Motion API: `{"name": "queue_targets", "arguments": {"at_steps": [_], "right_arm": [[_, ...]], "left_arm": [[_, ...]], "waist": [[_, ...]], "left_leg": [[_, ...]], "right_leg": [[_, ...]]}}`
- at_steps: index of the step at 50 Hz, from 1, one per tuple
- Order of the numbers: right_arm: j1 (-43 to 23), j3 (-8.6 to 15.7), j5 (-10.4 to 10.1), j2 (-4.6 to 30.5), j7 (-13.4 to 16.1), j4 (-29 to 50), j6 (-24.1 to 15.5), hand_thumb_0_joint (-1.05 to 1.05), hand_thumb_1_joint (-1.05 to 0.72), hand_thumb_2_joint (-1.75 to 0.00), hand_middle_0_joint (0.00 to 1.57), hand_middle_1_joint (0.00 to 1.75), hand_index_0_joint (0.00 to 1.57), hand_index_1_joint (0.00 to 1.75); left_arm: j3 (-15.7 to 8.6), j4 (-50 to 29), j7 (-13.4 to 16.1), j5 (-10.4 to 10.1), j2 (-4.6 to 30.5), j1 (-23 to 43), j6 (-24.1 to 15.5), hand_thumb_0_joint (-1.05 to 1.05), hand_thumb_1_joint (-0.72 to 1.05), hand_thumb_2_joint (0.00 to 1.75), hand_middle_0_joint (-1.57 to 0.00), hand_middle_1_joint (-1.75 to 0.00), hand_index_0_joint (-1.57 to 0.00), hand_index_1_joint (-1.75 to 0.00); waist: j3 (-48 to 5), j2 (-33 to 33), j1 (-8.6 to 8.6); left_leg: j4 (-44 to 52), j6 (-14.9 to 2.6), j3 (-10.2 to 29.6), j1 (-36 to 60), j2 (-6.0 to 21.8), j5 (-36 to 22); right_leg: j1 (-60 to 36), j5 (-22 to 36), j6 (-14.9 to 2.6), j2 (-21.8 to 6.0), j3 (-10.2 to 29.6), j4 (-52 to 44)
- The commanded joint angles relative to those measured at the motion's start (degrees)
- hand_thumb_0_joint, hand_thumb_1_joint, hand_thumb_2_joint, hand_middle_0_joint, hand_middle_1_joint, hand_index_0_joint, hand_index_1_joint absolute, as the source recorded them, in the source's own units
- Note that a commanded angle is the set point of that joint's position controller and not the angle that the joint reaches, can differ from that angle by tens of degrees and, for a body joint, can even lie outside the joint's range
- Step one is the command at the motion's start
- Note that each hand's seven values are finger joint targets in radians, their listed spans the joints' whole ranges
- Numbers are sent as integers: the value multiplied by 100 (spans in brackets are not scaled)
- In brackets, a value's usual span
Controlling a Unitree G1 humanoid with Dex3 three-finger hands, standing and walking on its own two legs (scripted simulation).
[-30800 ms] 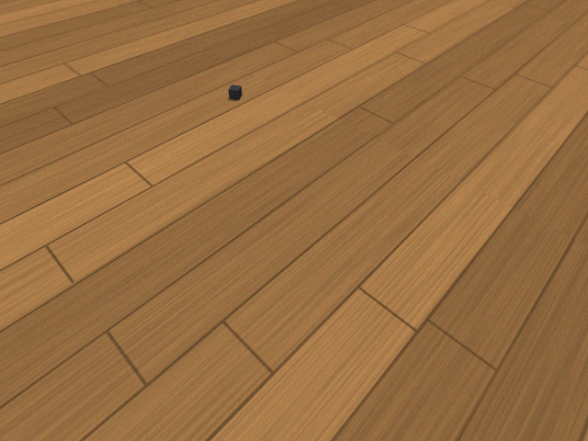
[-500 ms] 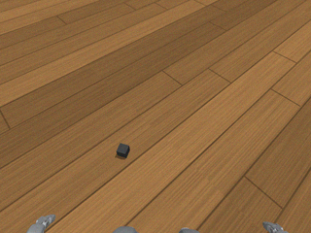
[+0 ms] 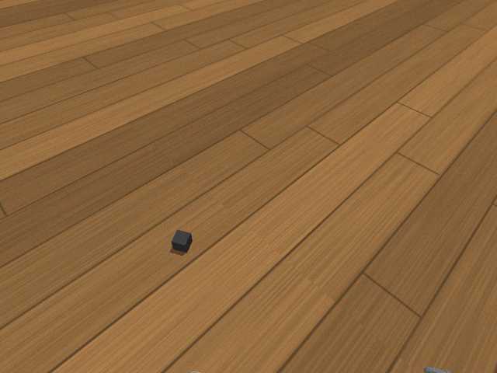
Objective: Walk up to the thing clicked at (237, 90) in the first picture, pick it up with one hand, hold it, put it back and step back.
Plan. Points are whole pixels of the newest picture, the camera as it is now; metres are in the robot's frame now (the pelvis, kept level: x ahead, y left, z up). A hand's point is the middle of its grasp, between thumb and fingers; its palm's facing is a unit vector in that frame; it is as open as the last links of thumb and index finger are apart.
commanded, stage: walk up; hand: left
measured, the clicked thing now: (182, 241) +0.79 +0.28 -0.72
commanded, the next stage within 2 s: stand in 1.10 s
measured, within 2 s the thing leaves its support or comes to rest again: neither
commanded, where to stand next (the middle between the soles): +0.42 +0.03 m, yaw +1 degrees
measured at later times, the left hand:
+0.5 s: hand out of the picture +0.10 +0.28 -0.13, palm faces +0.06 -0.93 -0.37, open 7.4 cm
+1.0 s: hand out of the picture +0.12 +0.26 -0.13, palm faces +0.13 -0.94 -0.32, open 7.4 cm
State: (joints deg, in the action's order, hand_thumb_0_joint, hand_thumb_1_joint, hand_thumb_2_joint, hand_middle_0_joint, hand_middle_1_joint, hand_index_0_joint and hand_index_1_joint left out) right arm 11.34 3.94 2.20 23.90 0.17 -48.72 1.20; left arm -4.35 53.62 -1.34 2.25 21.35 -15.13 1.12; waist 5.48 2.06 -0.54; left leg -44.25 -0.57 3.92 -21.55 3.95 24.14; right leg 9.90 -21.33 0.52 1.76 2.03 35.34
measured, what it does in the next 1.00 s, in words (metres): steps on the spot: left foot, then right foot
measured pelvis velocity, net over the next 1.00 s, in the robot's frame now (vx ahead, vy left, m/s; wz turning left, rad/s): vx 0.03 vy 0.00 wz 0.10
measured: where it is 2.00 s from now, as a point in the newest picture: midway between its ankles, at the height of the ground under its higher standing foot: outside the picture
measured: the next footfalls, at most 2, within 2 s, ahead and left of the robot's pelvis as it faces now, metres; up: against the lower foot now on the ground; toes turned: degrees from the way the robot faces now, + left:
left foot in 0.22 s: +0.05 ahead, +0.13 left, +0.00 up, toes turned +3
right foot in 0.52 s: +0.10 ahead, -0.13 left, +0.00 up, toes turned +2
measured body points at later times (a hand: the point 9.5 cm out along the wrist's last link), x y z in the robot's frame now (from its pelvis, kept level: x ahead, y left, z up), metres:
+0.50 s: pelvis +0.01 +0.00 +0.01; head +0.04 +0.02 +0.46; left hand +0.10 +0.33 -0.10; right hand +0.07 -0.30 -0.10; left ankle +0.02 +0.13 -0.72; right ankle +0.05 -0.13 -0.71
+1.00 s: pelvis +0.03 +0.00 +0.02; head +0.04 +0.01 +0.47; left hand +0.11 +0.31 -0.11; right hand +0.15 -0.28 -0.11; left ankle +0.01 +0.13 -0.72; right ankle +0.06 -0.13 -0.72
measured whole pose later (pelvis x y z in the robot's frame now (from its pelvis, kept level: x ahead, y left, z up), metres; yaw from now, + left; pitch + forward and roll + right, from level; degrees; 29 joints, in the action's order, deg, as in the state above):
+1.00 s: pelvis +0.03 +0.00 +0.02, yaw +6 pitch -3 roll -1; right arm 6.8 0.6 1.1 18.7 -0.4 -61.2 -1.4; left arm -1.9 60.4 -0.5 -0.3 20.5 -3.8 -0.7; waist 4.2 -1.0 -1.0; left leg -27.6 0.6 2.8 -9.3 0.2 15.7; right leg 10.8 -12.3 1.1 -2.3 -3.0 25.8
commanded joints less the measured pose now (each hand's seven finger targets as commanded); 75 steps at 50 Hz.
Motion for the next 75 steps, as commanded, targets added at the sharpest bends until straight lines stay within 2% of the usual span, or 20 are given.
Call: {"name": "queue_targets", "arguments": {"at_steps": [1,3,7,11,12,13,14,15,18,21,24,26,27,29,30,33,36,38,61,75], "right_arm": [[-135,309,-144,1222,41,275,-147,0,-90,-90,20,30,20,30],[138,245,-170,966,-1,73,-191,0,-90,-90,20,30,20,30],[87,170,-109,917,-66,66,-296,0,-90,-90,20,30,20,30],[580,234,-71,825,-23,-232,-476,0,-90,-90,20,30,20,30],[745,309,-29,960,17,-289,-524,0,-90,-90,20,30,20,30],[758,382,22,1345,48,-224,-566,0,-90,-90,20,30,20,30],[748,454,-10,1812,28,-199,-538,0,-90,-90,20,30,20,30],[651,493,-36,1840,25,-215,-509,0,-90,-90,20,30,20,30],[362,295,-18,1213,53,-86,-541,0,-90,-90,20,30,20,30],[510,282,-59,1215,58,-161,-529,0,-90,-90,20,30,20,30],[113,182,-134,1050,74,-40,-402,0,-90,-90,20,30,20,30],[-28,76,-252,762,95,6,-321,0,-90,-90,20,30,20,30],[-36,2,-296,609,104,48,-312,0,-90,-90,20,30,20,30],[338,59,-224,657,140,-178,-181,0,-90,-90,20,30,20,30],[513,109,-179,813,119,-362,-172,0,-90,-90,20,30,20,30],[477,81,-146,739,58,-589,-266,0,-90,-90,20,30,20,30],[209,44,-92,818,75,-594,-387,0,-90,-90,20,30,20,30],[-311,-2,-128,975,58,-581,-424,0,-90,-90,20,30,20,30],[-905,-87,-188,791,10,-1118,-353,0,-90,-90,20,30,20,30],[-896,-133,-176,761,-49,-1269,-281,0,-90,-90,20,30,20,30]], "left_arm": [[-431,-755,119,37,1779,1057,-233,0,90,90,-20,-30,-20,-30],[-388,-676,143,3,1467,966,-306,0,90,90,-20,-30,-20,-30],[-444,-561,94,19,1594,428,-338,0,90,90,-20,-30,-20,-30],[-283,-630,64,-87,1343,605,-225,0,90,90,-20,-30,-20,-30],[-187,-630,79,-116,1034,464,-216,0,90,90,-20,-30,-20,-30],[-79,-712,83,-205,671,412,-217,0,90,90,-20,-30,-20,-30],[-237,-610,151,-214,1145,699,-175,0,90,90,-20,-30,-20,-30],[-283,-597,159,-179,1381,787,-179,0,90,90,-20,-30,-20,-30],[-217,-539,107,-195,1168,514,-216,0,90,90,-20,-30,-20,-30],[-190,-488,89,-198,1031,665,-242,0,90,90,-20,-30,-20,-30],[-191,-314,153,-192,923,453,-301,0,90,90,-20,-30,-20,-30],[-253,-175,213,-138,1133,301,-331,0,90,90,-20,-30,-20,-30],[-298,-153,241,-95,1350,186,-343,0,90,90,-20,-30,-20,-30],[-290,-371,198,-74,1744,1109,-346,0,90,90,-20,-30,-20,-30],[-254,-491,182,-50,1650,1487,-323,0,90,90,-20,-30,-20,-30],[-163,-353,175,-95,1326,1577,-307,0,90,90,-20,-30,-20,-30],[-103,-210,138,-171,1124,1328,-323,0,90,90,-20,-30,-20,-30],[-116,-27,136,-256,1103,1277,-312,0,90,90,-20,-30,-20,-30],[168,708,140,-186,1053,1346,-355,0,90,90,-20,-30,-20,-30],[243,871,153,-164,1164,1203,-359,0,90,90,-20,-30,-20,-30]], "waist": [[825,-1055,85],[456,-1026,96],[193,-1534,-254],[-422,-1039,69],[-719,-438,102],[-842,713,68],[-585,485,168],[-197,463,166],[-85,526,-39],[-390,772,117],[-663,697,-119],[-953,300,-236],[-1144,-261,-268],[-793,-916,29],[-412,-948,194],[-197,-950,238],[-726,-727,50],[-661,-456,-155],[-822,-125,37],[-598,-302,27]], "left_leg": [[-1066,112,413,-141,-276,402],[-890,146,341,-381,-510,-30],[278,175,-50,-510,-423,233],[2396,40,-395,1099,-631,-924],[2545,-54,378,1846,-187,-1305],[2857,-536,2262,2324,1016,-1504],[2900,-1290,3058,1580,1506,-365],[3012,-1576,3169,1075,1634,224],[2654,-1006,1632,1495,891,-1460],[2317,-996,1308,1430,861,-2815],[1531,-745,621,918,542,-3442],[1018,-338,434,303,180,-2624],[606,-164,344,-73,-120,-1797],[-368,6,89,326,-417,884],[-287,45,-7,748,-260,754],[1151,-83,13,808,-315,-458],[1925,-186,530,1313,205,-2312],[1912,-255,696,628,334,-2194],[2757,-36,313,1534,313,-2548],[2951,-26,229,1437,254,-1569]], "right_leg": [[2152,-2939,-1267,-2008,2646,-2480],[1106,-1794,-1014,-1363,1554,-2211],[154,-1241,-983,-1354,1366,-1935],[134,988,-731,-1114,529,-532],[575,1326,-494,-847,211,339],[1625,262,-172,-179,-277,1361],[1655,-1202,-209,-203,22,1661],[1629,-1263,-257,-371,221,1894],[1888,-763,-269,-523,193,1489],[1161,-478,-145,-372,-208,649],[36,672,-174,-173,-462,-777],[-845,1663,-282,-364,-112,-991],[-1141,1777,-468,-978,694,-1134],[416,-58,-1363,-2400,2123,-1911],[1128,-415,-1436,-2337,2073,-1889],[1007,15,-741,-1488,903,-1509],[487,1849,-372,-995,317,-731],[-110,1318,-210,-729,100,-903],[-563,2117,-175,-948,78,-1679],[-327,1098,-169,-987,230,-2066]]}}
